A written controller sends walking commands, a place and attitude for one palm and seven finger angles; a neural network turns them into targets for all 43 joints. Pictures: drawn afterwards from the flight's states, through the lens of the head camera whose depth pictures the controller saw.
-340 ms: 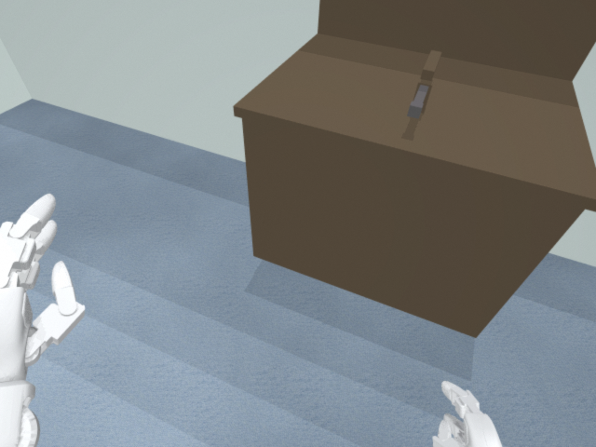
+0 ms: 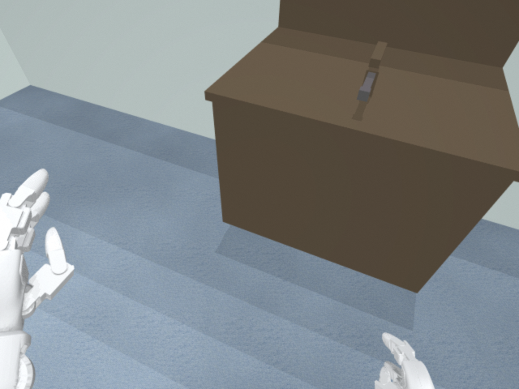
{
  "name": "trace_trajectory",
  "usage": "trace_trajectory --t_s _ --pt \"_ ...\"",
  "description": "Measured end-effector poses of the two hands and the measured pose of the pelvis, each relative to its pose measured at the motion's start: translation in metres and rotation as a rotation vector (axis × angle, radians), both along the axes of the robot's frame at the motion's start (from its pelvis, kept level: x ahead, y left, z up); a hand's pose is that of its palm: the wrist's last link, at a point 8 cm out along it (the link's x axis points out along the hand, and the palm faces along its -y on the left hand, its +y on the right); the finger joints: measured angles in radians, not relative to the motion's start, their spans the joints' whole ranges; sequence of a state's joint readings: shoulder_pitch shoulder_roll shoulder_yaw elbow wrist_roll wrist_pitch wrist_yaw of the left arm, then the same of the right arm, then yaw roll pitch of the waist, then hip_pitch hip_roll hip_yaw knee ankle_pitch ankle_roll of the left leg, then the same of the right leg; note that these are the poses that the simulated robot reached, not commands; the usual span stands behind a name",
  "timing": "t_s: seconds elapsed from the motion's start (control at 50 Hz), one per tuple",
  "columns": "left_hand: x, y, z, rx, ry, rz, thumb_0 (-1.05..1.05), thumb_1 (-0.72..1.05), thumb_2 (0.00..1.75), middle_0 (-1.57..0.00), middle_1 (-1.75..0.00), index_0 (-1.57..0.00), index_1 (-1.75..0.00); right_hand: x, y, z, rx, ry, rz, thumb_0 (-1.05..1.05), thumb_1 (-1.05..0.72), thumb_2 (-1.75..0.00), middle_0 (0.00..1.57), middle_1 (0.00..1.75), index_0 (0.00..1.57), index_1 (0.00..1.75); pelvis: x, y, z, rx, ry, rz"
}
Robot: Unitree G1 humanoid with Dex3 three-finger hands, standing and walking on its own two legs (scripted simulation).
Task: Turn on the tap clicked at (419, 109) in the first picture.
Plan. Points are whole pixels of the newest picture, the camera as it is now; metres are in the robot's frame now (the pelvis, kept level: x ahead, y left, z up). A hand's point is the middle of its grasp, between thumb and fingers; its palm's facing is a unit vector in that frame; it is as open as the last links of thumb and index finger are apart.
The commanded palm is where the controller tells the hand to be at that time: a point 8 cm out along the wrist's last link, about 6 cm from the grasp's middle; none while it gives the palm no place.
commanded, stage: look at it before walking up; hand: left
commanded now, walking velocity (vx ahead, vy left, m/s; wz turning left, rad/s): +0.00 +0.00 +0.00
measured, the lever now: (363, 94) +0.83 -0.22 +0.06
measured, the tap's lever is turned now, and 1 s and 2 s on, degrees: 0 0 0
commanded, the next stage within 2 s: turn to face it in 0.06 s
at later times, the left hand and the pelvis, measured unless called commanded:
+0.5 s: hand (97, 262) +0.22 +0.21 +0.15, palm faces +0.34 -0.87 -0.36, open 7.5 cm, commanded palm +0.17 +0.25 +0.18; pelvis -0.02 -0.01 -0.01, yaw -6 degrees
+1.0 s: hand (188, 249) +0.25 +0.11 +0.16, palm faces +0.13 -0.90 -0.41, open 7.5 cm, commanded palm +0.21 +0.18 +0.18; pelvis -0.04 -0.03 -0.03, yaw -20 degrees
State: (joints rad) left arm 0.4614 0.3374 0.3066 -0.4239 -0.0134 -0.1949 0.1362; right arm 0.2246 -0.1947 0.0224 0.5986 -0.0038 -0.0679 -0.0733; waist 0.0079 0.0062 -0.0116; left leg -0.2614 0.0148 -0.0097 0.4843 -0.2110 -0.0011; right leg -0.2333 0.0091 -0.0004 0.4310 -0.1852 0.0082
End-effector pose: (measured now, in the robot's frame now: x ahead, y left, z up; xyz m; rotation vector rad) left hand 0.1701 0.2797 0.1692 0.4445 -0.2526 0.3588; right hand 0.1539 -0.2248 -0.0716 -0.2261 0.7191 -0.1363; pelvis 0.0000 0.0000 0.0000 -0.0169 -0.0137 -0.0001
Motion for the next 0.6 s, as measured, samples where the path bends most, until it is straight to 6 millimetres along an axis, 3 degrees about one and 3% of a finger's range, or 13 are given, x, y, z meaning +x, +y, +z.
trace_trajectory --t_s 0.34,0.48,0.6 --pt "0.001 -0.004 -0.002 -0.001 0.004 -0.004 0.02 0.89 0.9 -0.21 -0.3 -0.2 -0.31 -0.005 -0.008 0.001 0.002 -0.014 -0.023 0.02 -0.9 -0.89 0.2 0.3 0.2 0.3 -0.005 -0.003 -0.002 0.005 0.003 -0.044" --pt "0.013 -0.022 -0.002 0.0 -0.025 -0.058 0.02 0.89 0.9 -0.21 -0.3 -0.2 -0.31 -0.013 -0.018 -0.002 0.017 -0.039 -0.065 0.02 -0.9 -0.89 0.2 0.3 0.2 0.3 -0.014 -0.008 -0.01 0.02 0.009 -0.104" --pt "0.021 -0.041 -0.003 0.011 -0.031 -0.13 0.02 0.89 0.9 -0.21 -0.3 -0.2 -0.31 -0.032 -0.034 -0.011 0.018 -0.016 -0.121 0.02 -0.9 -0.89 0.2 0.3 0.2 0.3 -0.02 -0.012 -0.016 0.029 0.021 -0.141"
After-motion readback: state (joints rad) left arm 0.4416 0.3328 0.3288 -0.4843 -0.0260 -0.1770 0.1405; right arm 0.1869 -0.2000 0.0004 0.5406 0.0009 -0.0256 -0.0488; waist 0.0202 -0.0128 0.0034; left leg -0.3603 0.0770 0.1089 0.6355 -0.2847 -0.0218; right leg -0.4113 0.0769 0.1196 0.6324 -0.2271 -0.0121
